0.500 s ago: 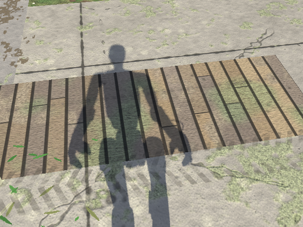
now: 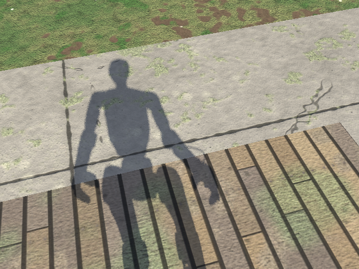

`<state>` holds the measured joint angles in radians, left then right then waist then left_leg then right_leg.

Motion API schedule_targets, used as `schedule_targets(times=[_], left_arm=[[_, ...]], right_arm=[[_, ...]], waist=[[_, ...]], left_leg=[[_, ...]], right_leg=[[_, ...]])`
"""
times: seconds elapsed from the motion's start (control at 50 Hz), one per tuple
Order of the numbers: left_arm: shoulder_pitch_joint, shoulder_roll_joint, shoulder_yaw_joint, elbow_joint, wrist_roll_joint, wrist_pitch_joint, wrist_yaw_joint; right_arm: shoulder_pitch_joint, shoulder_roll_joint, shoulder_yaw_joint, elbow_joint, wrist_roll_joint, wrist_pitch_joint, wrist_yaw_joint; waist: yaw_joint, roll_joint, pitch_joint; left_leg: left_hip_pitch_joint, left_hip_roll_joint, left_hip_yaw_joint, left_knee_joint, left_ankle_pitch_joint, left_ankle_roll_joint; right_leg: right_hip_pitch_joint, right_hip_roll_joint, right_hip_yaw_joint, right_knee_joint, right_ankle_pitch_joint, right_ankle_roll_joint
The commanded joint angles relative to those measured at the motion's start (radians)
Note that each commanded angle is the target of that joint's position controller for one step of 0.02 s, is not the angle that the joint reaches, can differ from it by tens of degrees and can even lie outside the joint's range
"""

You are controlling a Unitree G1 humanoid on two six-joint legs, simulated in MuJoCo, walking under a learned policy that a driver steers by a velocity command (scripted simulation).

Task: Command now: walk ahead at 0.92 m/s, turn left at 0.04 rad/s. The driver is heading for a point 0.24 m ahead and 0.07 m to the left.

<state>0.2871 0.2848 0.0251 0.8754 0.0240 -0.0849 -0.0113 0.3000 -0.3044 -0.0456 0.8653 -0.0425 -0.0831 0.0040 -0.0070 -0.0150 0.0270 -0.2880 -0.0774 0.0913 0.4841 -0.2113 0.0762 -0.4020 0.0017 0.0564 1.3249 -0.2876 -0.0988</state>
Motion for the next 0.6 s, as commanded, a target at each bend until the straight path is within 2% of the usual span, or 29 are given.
schedule_targets(times=[0.02, 0.06, 0.08, 0.1, 0.12, 0.14, 0.16, 0.2, 0.22, 0.24, 0.26, 0.28, 0.3, 0.32, 0.34, 0.36, 0.38, 0.4, 0.44, 0.46, 0.5, 0.52, 0.56, 0.6], left_arm=[[-0.034, 0.012, -0.012, -0.108, 0.027, 0.013, -0.025], [-0.128, 0.009, -0.025, -0.154, 0.029, 0.012, -0.029], [-0.156, -0.004, -0.035, -0.166, 0.025, 0.003, -0.032], [-0.172, -0.020, -0.046, -0.165, 0.017, -0.007, -0.040], [-0.187, -0.027, -0.048, -0.155, 0.008, -0.013, -0.047], [-0.259, 0.007, -0.033, -0.179, -0.045, -0.036, -0.032], [-0.287, 0.032, -0.028, -0.200, -0.046, -0.042, -0.028], [-0.271, 0.077, -0.007, -0.199, -0.023, -0.043, -0.020], [-0.185, 0.100, 0.008, -0.170, -0.018, -0.043, -0.018], [-0.049, 0.120, 0.023, -0.127, -0.014, -0.042, -0.019], [0.079, 0.165, 0.037, -0.086, -0.002, -0.035, -0.013], [0.113, 0.216, 0.030, -0.079, 0.039, -0.028, -0.013], [0.154, 0.136, 0.016, -0.070, 0.023, -0.028, -0.032], [0.050, 0.118, 0.018, -0.097, -0.005, -0.021, -0.035], [-0.064, 0.090, 0.012, -0.110, -0.028, -0.017, -0.030], [-0.114, 0.052, -0.003, -0.108, -0.028, -0.015, -0.023], [-0.125, 0.048, -0.006, -0.096, -0.012, -0.017, -0.019], [-0.135, 0.050, -0.005, -0.086, 0.002, -0.013, -0.019], [-0.166, 0.050, -0.003, -0.072, 0.014, -0.010, -0.019], [-0.177, 0.061, 0.000, -0.067, 0.016, -0.008, -0.015], [-0.166, 0.085, 0.010, -0.051, 0.011, 0.003, -0.004], [-0.163, 0.093, 0.013, -0.044, 0.006, 0.010, 0.000], [-0.177, 0.094, 0.013, -0.037, -0.002, 0.023, 0.005], [-0.177, 0.078, 0.008, -0.026, -0.013, 0.034, 0.010]], right_arm=[[0.104, -0.028, 0.001, 0.024, 0.026, -0.031, -0.004], [0.098, -0.053, 0.001, 0.035, 0.033, -0.048, 0.006], [0.074, -0.057, 0.001, 0.035, 0.035, -0.052, 0.011], [0.063, -0.060, -0.001, 0.038, 0.041, -0.056, 0.015], [0.109, -0.068, -0.004, 0.053, 0.053, -0.063, 0.018], [0.117, -0.109, -0.011, 0.030, 0.085, -0.068, 0.002], [0.124, -0.145, -0.018, 0.042, 0.091, -0.063, -0.009], [0.162, -0.153, -0.021, 0.064, 0.074, -0.035, -0.024], [0.156, -0.147, -0.021, 0.066, 0.062, -0.017, -0.029], [0.117, -0.145, -0.019, 0.054, 0.053, 0.000, -0.028], [0.098, -0.126, -0.012, 0.030, 0.042, 0.009, -0.029], [0.322, 0.050, 0.033, 0.055, 0.025, 0.011, -0.014], [0.453, 0.031, 0.042, 0.110, 0.059, 0.007, 0.000], [0.344, -0.050, 0.022, 0.087, 0.073, 0.008, 0.002], [0.198, -0.089, 0.012, 0.039, 0.066, 0.012, -0.011], [0.092, -0.107, 0.000, 0.020, 0.056, 0.021, -0.027], [0.078, -0.096, -0.004, 0.011, 0.047, 0.033, -0.034], [0.100, -0.061, 0.000, 0.013, 0.045, 0.046, -0.035], [0.100, 0.002, 0.013, 0.012, 0.047, 0.062, -0.041], [0.077, 0.015, 0.017, 0.006, 0.046, 0.066, -0.045], [0.037, 0.008, 0.017, 0.007, 0.041, 0.077, -0.049], [0.019, -0.006, 0.013, 0.009, 0.043, 0.085, -0.049], [-0.028, -0.024, 0.004, 0.008, 0.041, 0.100, -0.048], [-0.072, -0.028, -0.001, 0.004, 0.025, 0.103, -0.048]], waist=[[0.040, 0.043, 0.051], [0.055, 0.037, 0.121], [0.066, 0.034, 0.121], [0.060, 0.046, 0.105], [0.031, 0.054, 0.071], [-0.005, 0.051, 0.032], [0.006, 0.070, 0.022], [0.021, 0.101, -0.018], [0.064, 0.118, -0.065], [0.144, 0.129, -0.124], [0.194, 0.088, -0.195], [0.080, -0.251, -0.386], [0.090, -0.226, -0.610], [0.086, -0.130, -0.520], [0.064, -0.030, -0.360], [0.049, 0.041, -0.226], [0.014, 0.026, -0.182], [-0.015, -0.011, -0.177], [-0.049, -0.043, -0.166], [-0.052, -0.057, -0.172], [-0.039, -0.073, -0.212], [-0.035, -0.075, -0.215], [-0.032, -0.077, -0.168], [-0.034, -0.075, -0.097]], left_leg=[[0.116, 0.277, -0.383, -0.330, 0.043, 0.166], [0.035, 0.245, -0.242, -0.353, 0.520, 0.159], [-0.008, 0.190, -0.149, -0.339, 0.662, 0.131], [-0.062, 0.135, -0.074, -0.331, 0.693, 0.102], [-0.065, 0.128, -0.069, -0.330, 0.689, 0.091], [-0.017, 0.167, -0.124, -0.320, 0.633, 0.092], [0.068, 0.186, -0.138, -0.312, 0.611, 0.081], [0.205, 0.192, -0.147, -0.224, 0.633, 0.037], [0.230, 0.184, -0.138, -0.121, 0.688, 0.012], [0.207, 0.164, -0.116, 0.044, 0.732, -0.022], [0.127, 0.121, -0.100, 0.289, 0.587, -0.064], [-0.154, -0.035, -0.102, 0.820, -0.326, -0.132], [-0.228, -0.062, -0.323, 1.008, -0.461, -0.126], [-0.262, 0.006, -0.324, 0.999, -0.426, -0.122], [-0.285, 0.062, -0.261, 0.903, -0.353, -0.122], [-0.280, 0.086, -0.217, 0.832, -0.311, -0.131], [-0.218, 0.112, -0.208, 0.776, -0.271, -0.134], [-0.162, 0.125, -0.204, 0.719, -0.248, -0.138], [-0.065, 0.137, -0.179, 0.538, -0.237, -0.143], [-0.027, 0.134, -0.164, 0.445, -0.219, -0.146], [0.052, 0.129, -0.152, 0.320, -0.086, -0.145], [0.082, 0.127, -0.151, 0.282, -0.029, -0.140], [0.125, 0.123, -0.147, 0.204, 0.042, -0.122], [0.157, 0.111, -0.130, 0.085, 0.069, -0.090]], right_leg=[[-0.277, -0.099, 0.025, -0.082, -0.025, 0.030], [-0.271, -0.100, -0.046, -0.271, 0.050, 0.064], [-0.189, -0.090, -0.075, -0.432, 0.145, 0.069], [-0.059, -0.059, -0.117, -0.597, 0.275, 0.068], [0.050, -0.015, -0.155, -0.674, 0.426, 0.065], [0.070, 0.004, -0.100, -0.716, 0.487, 0.081], [0.052, 0.011, -0.077, -0.797, 0.530, 0.074], [0.090, 0.050, -0.070, -0.869, 0.577, 0.054], [0.183, 0.074, -0.077, -0.861, 0.575, 0.044], [0.326, 0.067, -0.077, -0.852, 0.598, 0.029], [0.485, -0.046, 0.000, -0.824, 0.849, -0.007], [0.808, -0.376, 0.347, -0.706, 1.359, -0.235], [0.923, -0.431, 0.581, -0.759, 1.296, -0.324], [0.799, -0.389, 0.481, -0.800, 1.156, -0.297], [0.611, -0.333, 0.376, -0.843, 1.017, -0.248], [0.423, -0.285, 0.308, -0.901, 0.962, -0.209], [0.302, -0.254, 0.264, -0.930, 0.971, -0.194], [0.236, -0.237, 0.240, -0.957, 0.940, -0.191], [0.112, -0.202, 0.151, -0.992, 0.934, -0.175], [0.080, -0.191, 0.120, -0.999, 0.946, -0.172], [0.062, -0.182, 0.096, -1.014, 0.822, -0.161], [0.046, -0.182, 0.097, -1.031, 0.676, -0.153], [-0.019, -0.171, 0.110, -1.066, 0.308, -0.126], [-0.074, -0.136, 0.123, -1.072, -0.025, -0.075]])
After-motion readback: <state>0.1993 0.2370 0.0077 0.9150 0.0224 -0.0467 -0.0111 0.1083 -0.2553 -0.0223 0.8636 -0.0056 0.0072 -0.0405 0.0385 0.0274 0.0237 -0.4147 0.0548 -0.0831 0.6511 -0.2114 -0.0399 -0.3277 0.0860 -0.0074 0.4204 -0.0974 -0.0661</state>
